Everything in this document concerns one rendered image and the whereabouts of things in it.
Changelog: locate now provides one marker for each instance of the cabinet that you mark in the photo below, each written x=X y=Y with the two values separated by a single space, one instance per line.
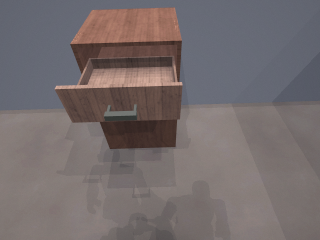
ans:
x=134 y=32

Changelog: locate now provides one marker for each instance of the handle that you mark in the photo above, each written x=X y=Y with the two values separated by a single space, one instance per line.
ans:
x=120 y=115

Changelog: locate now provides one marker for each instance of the drawer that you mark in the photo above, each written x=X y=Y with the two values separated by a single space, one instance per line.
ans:
x=150 y=82

